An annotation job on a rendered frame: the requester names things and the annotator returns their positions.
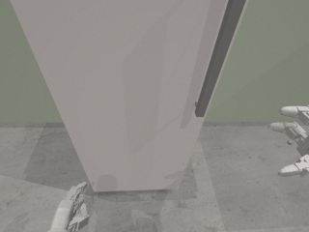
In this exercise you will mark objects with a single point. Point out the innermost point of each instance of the robot left hand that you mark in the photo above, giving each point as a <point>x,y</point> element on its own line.
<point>64,216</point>

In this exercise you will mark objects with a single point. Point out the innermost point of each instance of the robot right hand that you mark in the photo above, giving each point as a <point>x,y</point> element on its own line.
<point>297,134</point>

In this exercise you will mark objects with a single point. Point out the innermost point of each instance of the handle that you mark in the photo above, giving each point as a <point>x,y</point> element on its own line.
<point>226,32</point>

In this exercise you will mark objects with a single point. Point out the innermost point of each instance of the fridge door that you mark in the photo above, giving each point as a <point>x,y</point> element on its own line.
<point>125,76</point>

